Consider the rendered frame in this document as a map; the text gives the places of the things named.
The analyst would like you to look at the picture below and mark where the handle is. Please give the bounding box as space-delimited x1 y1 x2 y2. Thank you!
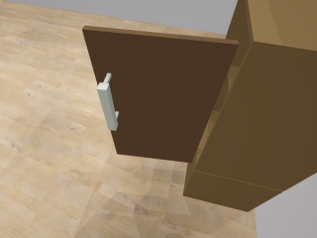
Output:
97 72 119 131

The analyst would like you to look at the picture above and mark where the cupboard door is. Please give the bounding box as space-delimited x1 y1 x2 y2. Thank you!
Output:
82 26 239 164

